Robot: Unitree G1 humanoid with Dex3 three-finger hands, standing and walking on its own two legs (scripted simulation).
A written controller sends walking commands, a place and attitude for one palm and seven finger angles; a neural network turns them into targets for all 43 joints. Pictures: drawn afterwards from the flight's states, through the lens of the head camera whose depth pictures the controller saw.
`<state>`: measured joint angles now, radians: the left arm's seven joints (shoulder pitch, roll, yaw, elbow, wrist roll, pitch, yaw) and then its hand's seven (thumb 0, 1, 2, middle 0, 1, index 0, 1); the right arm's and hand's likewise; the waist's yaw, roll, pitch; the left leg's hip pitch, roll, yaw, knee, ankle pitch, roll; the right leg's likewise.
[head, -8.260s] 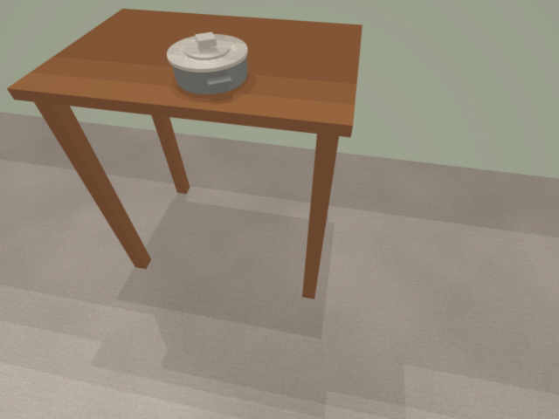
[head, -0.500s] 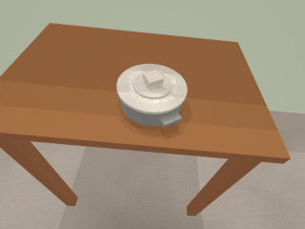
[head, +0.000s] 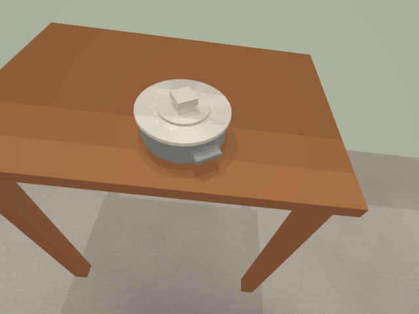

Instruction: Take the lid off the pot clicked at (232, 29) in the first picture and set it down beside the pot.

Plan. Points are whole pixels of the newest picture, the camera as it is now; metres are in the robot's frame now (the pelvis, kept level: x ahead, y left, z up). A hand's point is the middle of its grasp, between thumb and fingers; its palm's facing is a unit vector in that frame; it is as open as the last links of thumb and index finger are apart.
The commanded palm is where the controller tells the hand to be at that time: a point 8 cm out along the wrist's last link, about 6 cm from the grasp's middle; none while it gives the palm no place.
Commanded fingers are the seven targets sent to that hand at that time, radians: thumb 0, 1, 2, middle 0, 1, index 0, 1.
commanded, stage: come to a stop and stand still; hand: left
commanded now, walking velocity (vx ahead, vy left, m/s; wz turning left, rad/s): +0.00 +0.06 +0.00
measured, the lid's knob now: (183, 97) +0.46 +0.09 +0.17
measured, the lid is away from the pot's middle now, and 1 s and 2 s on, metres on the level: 0.00 0.00 0.00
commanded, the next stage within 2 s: look again from close up in 0.76 s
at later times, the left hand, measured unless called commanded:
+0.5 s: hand out of the picture +0.03 +0.24 -0.17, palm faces +0.03 -0.98 -0.21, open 7.4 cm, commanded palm none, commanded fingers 0.00 0.90 0.90 -0.20 -0.30 -0.20 -0.30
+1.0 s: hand out of the picture -0.02 +0.23 -0.18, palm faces +0.03 -0.99 -0.15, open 7.4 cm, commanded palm none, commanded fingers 0.00 0.90 0.90 -0.20 -0.30 -0.20 -0.30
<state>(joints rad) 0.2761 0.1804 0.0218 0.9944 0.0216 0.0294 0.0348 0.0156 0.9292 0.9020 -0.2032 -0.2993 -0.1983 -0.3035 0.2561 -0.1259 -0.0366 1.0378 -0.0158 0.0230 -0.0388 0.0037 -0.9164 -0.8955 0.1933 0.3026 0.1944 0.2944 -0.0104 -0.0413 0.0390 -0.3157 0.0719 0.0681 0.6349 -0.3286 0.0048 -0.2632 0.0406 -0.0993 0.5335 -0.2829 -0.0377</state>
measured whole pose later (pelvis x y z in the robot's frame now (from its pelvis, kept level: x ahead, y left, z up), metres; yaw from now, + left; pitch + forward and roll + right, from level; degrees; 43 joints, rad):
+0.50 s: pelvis +0.00 +0.05 +0.00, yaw +0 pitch -1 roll -1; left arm 0.28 0.19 0.00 1.00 0.02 0.00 0.05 0.01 0.90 0.90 -0.20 -0.30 -0.20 -0.30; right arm 0.24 -0.17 -0.01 1.02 -0.01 0.00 -0.01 0.01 -0.93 -0.90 0.20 0.30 0.20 0.29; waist 0.00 -0.01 0.02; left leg -0.23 -0.03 0.11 0.53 -0.29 0.09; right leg -0.21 -0.06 -0.06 0.50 -0.27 0.03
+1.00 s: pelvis +0.00 +0.07 +0.01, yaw +1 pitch -2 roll -1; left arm 0.34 0.17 -0.01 1.07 0.02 0.01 0.04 0.01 0.90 0.90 -0.20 -0.30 -0.20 -0.30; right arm 0.28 -0.15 0.00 1.07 -0.01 -0.01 -0.02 0.01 -0.93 -0.90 0.20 0.30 0.20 0.29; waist 0.01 -0.04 0.04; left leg -0.19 -0.06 0.11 0.46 -0.25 0.11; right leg -0.17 -0.08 -0.06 0.44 -0.23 0.05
